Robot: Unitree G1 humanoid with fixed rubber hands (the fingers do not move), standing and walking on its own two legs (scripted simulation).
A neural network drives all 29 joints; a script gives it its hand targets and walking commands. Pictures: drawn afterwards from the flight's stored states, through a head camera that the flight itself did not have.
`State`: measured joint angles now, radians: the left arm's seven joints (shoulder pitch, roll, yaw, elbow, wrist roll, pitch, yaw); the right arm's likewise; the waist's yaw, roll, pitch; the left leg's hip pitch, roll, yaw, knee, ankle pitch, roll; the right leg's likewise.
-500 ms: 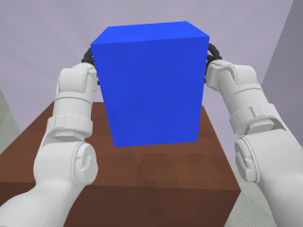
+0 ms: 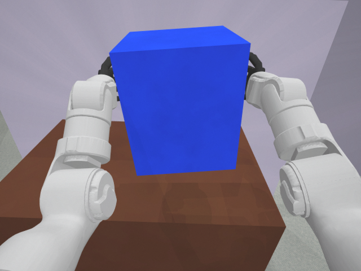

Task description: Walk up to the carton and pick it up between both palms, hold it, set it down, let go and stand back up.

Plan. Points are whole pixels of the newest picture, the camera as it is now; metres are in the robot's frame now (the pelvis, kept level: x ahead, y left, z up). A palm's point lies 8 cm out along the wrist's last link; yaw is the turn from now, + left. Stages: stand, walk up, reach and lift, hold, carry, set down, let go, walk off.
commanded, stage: hold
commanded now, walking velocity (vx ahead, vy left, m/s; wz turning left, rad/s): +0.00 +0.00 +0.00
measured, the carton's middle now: (181, 98) +0.40 -0.01 +0.29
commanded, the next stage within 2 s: none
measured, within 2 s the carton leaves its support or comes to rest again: neither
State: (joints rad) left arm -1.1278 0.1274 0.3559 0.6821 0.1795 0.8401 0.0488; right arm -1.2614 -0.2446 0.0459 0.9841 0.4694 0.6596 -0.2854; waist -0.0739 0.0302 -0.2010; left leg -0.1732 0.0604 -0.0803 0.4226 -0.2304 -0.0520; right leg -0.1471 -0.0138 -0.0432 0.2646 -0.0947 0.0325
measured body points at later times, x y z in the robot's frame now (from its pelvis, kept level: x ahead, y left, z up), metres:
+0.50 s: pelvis +0.00 +0.00 +0.00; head -0.09 +0.01 +0.44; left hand +0.40 +0.15 +0.32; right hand +0.39 -0.15 +0.33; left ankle +0.00 +0.15 -0.75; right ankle +0.03 -0.14 -0.75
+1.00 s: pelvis +0.00 +0.00 +0.00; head -0.09 +0.00 +0.44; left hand +0.40 +0.14 +0.32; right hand +0.39 -0.16 +0.33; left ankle +0.00 +0.15 -0.75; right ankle +0.03 -0.14 -0.75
